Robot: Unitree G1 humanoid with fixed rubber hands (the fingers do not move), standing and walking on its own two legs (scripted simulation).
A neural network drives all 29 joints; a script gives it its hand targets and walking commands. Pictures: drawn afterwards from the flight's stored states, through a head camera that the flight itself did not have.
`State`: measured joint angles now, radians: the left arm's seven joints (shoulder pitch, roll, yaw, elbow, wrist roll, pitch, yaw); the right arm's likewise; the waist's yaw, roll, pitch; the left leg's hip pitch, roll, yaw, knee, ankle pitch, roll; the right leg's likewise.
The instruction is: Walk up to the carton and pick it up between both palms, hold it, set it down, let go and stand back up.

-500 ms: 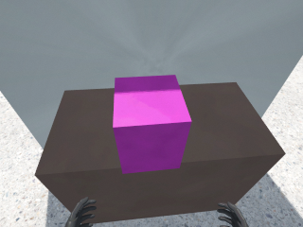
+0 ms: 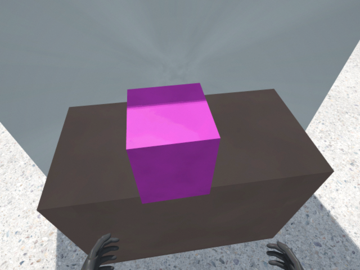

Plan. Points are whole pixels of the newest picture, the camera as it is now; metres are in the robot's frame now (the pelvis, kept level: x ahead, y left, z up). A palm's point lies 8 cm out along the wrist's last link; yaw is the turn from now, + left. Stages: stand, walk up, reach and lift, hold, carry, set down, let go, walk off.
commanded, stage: let go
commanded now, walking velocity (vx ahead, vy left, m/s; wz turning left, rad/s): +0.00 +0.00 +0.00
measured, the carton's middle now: (170, 144) +0.46 +0.06 +0.00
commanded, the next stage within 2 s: stand in 0.22 s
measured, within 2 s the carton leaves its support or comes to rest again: neither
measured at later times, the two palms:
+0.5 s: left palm out of the picture +0.06 +0.24 -0.12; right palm out of the picture +0.06 -0.23 -0.13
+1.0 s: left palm out of the picture -0.10 +0.19 -0.16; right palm out of the picture -0.05 -0.19 -0.15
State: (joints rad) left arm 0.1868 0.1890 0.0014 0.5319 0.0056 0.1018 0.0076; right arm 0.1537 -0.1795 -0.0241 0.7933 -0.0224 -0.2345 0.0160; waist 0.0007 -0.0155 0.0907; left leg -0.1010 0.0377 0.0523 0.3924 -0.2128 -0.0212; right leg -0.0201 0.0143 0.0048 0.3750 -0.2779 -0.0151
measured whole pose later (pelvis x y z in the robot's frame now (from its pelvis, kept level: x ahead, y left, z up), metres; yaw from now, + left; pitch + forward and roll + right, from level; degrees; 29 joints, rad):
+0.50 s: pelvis +0.01 +0.00 -0.01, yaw +4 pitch -2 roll -1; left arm 0.32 0.18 0.05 0.78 0.03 0.01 0.01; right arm 0.34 -0.19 -0.04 0.89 -0.03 0.02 0.02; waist 0.01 0.01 -0.06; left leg -0.23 0.03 -0.01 0.54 -0.28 -0.02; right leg -0.09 0.01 -0.07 0.46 -0.34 -0.01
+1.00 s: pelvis -0.02 +0.00 +0.00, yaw +7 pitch -2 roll -1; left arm 0.45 0.09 0.02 1.11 0.02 -0.01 0.04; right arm 0.43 -0.08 -0.02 1.12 -0.02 0.01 -0.02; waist 0.00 0.00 -0.05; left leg -0.22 0.00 -0.05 0.46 -0.20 -0.01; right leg -0.08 -0.01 -0.11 0.41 -0.29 -0.01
